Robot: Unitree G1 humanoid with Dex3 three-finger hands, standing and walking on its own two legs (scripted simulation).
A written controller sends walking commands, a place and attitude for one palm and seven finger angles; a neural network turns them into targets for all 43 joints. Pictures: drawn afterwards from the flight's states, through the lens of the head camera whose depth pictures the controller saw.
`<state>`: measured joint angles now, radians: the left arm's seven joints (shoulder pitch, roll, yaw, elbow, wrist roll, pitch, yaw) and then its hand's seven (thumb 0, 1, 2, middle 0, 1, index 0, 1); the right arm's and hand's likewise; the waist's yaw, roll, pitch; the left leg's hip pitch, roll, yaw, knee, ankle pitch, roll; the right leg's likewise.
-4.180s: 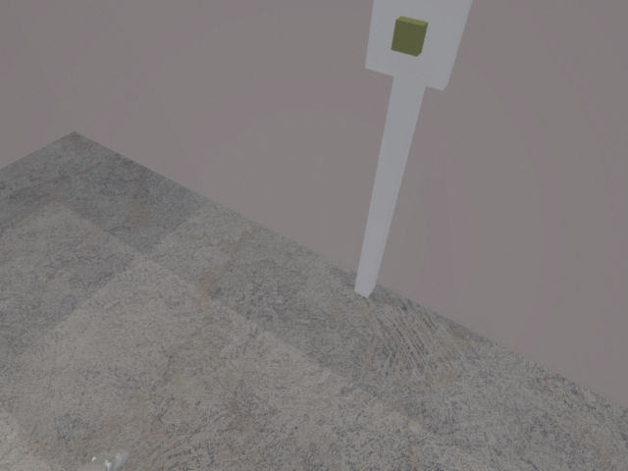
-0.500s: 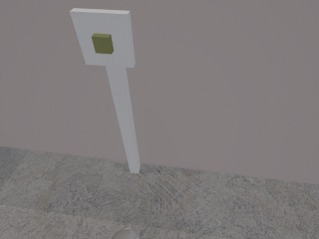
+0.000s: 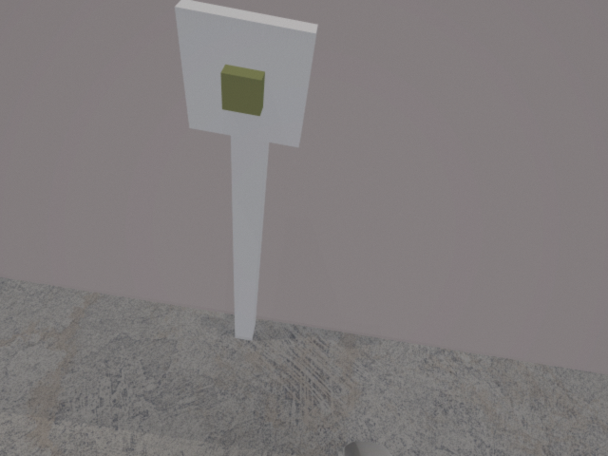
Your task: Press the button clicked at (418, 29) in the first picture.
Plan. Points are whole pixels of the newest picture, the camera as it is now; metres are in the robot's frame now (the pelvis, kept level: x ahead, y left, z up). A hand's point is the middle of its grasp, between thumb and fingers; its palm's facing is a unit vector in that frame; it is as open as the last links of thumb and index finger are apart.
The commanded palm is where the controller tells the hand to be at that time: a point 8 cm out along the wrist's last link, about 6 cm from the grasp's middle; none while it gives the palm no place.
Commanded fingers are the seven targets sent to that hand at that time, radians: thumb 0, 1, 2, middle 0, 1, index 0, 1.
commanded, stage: come to a stop and stand still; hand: left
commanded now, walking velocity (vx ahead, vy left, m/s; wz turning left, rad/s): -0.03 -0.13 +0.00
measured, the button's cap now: (243, 89) +0.55 +0.15 +0.19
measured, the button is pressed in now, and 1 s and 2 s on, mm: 0 0 0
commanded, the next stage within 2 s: look again from close up in 0.78 s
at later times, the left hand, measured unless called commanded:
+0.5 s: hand out of the picture -0.06 +0.11 -0.17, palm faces +0.02 -0.97 -0.22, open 7.3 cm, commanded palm none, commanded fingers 0.00 0.90 0.90 -0.20 -0.30 -0.20 -0.30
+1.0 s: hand out of the picture -0.09 +0.10 -0.18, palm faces +0.03 -0.99 -0.17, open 7.3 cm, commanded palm none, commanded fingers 0.00 0.90 0.90 -0.20 -0.30 -0.20 -0.30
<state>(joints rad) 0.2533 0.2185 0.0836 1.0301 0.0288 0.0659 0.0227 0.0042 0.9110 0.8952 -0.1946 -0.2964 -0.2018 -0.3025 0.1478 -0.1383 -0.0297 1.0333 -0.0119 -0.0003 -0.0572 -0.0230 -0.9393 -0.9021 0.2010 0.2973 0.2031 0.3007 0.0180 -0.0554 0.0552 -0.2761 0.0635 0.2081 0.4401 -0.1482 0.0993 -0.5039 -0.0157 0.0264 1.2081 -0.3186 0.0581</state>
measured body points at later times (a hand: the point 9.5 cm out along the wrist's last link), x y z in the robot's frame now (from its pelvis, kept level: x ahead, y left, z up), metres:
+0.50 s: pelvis -0.05 -0.06 +0.00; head -0.06 -0.08 +0.45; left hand -0.06 +0.16 -0.15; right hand -0.10 -0.27 -0.17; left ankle +0.00 +0.07 -0.71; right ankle -0.10 -0.15 -0.74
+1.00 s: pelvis -0.08 -0.05 -0.01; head -0.06 -0.06 +0.44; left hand -0.09 +0.15 -0.17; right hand -0.06 -0.28 -0.17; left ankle -0.09 +0.07 -0.74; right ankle -0.10 -0.15 -0.74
